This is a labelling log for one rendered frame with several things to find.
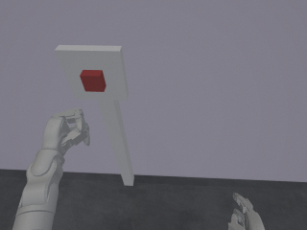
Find robot left forearm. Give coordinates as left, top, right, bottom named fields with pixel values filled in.
left=12, top=149, right=65, bottom=230

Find right robot hand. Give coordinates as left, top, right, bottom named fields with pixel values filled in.
left=228, top=193, right=265, bottom=230

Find left robot hand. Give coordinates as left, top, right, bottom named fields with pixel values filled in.
left=41, top=107, right=90, bottom=156

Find panel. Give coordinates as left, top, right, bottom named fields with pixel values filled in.
left=55, top=45, right=134, bottom=186

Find button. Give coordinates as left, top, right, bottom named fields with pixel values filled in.
left=80, top=70, right=106, bottom=92

